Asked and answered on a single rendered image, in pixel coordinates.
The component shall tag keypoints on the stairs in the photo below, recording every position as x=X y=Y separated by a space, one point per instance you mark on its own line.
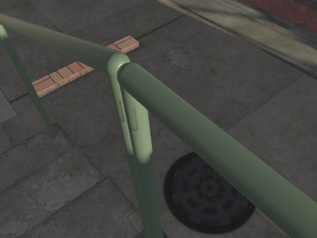
x=50 y=188
x=290 y=29

